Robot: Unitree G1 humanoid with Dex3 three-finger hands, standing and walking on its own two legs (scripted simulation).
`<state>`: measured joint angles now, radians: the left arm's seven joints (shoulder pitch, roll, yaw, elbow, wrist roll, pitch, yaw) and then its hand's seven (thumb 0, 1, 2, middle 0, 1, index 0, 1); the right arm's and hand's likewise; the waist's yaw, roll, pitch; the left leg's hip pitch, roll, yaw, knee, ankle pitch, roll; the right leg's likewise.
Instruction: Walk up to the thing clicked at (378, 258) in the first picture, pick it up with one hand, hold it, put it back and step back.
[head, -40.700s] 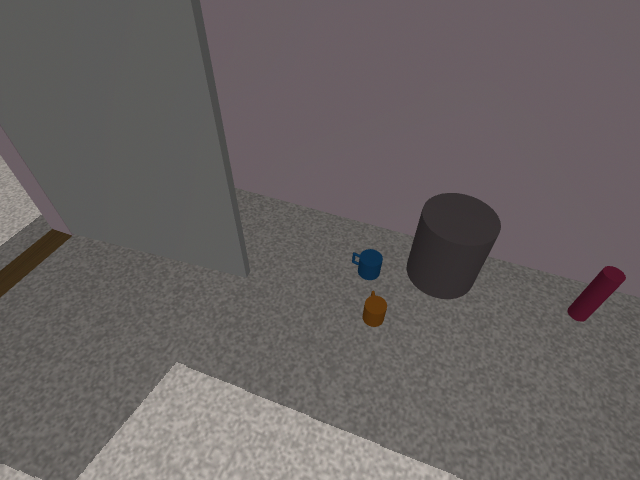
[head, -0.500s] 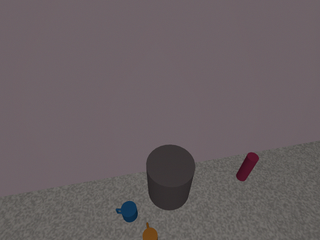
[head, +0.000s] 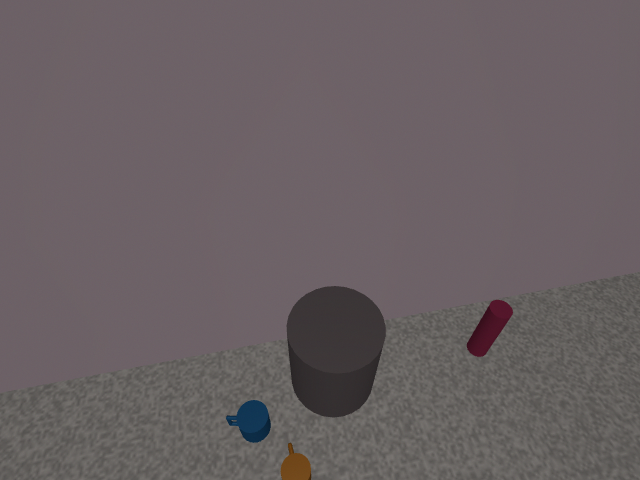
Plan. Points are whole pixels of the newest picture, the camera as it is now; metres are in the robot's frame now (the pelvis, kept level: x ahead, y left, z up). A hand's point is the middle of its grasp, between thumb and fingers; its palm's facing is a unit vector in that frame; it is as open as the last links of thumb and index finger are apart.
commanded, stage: stand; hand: left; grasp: from above
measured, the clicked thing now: (248, 421) +0.45 +0.23 -0.74
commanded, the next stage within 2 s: step back in 1.10 s
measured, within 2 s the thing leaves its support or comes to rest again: neither
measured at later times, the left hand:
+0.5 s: hand out of the picture +0.08 +0.25 -0.16, palm faces +0.03 -0.94 -0.34, open 7.4 cm
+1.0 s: hand out of the picture +0.06 +0.24 -0.15, palm faces +0.01 -0.94 -0.35, open 7.4 cm
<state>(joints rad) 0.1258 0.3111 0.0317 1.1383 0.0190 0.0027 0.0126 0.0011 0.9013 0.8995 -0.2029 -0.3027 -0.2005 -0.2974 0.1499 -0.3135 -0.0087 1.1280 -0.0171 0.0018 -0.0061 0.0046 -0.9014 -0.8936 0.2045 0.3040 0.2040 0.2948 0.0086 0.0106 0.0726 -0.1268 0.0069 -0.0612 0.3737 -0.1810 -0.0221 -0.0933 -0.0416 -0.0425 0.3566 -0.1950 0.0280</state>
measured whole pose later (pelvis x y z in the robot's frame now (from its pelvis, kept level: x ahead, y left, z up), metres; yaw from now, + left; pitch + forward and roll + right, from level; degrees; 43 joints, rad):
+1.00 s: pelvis +0.00 -0.01 +0.00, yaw +0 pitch -3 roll +0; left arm 0.13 0.33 0.03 1.14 0.02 0.00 0.00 0.00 0.90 0.90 -0.20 -0.30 -0.20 -0.30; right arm 0.13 -0.34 0.00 1.14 -0.01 0.00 0.00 0.00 -0.90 -0.89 0.20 0.30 0.20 0.29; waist 0.01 0.01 0.06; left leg -0.12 0.02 -0.07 0.34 -0.16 -0.04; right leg -0.09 -0.03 -0.05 0.34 -0.19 0.01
